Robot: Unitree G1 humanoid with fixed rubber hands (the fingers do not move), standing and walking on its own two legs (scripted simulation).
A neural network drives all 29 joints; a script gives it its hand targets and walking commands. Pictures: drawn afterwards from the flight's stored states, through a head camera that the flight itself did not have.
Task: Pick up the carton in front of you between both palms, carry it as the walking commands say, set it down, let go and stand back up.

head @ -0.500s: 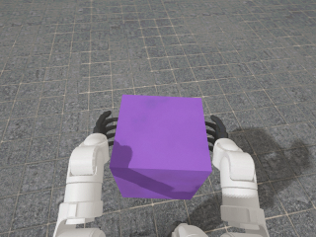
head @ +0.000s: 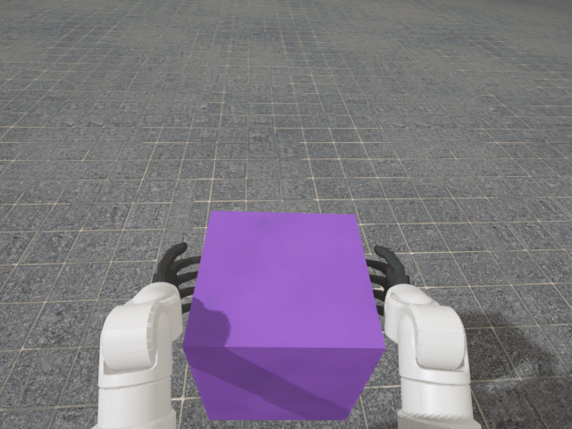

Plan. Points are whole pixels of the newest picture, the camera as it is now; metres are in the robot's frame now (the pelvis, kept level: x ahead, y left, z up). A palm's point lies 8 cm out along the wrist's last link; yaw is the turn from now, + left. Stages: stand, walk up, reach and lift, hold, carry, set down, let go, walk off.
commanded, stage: carry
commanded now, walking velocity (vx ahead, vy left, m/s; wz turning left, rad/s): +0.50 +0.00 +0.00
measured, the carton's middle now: (280, 319) +0.27 +0.01 +0.01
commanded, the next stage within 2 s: none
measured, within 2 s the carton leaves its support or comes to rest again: neither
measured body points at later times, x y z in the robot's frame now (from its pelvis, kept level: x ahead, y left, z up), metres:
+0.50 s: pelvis +0.30 -0.03 +0.00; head +0.30 -0.04 +0.45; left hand +0.55 +0.14 +0.05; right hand +0.58 -0.16 +0.05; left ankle +0.18 +0.09 -0.65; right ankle +0.36 -0.10 -0.74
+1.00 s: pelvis +0.62 +0.05 +0.00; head +0.63 +0.06 +0.45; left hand +0.90 +0.20 +0.06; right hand +0.90 -0.11 +0.07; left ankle +0.67 +0.13 -0.74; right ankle +0.50 -0.08 -0.65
